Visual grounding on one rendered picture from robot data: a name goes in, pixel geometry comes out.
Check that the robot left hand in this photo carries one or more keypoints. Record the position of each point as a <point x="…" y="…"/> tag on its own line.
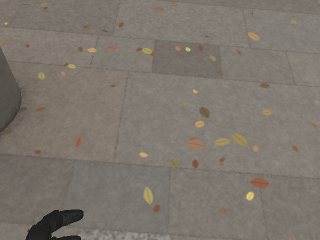
<point x="52" y="222"/>

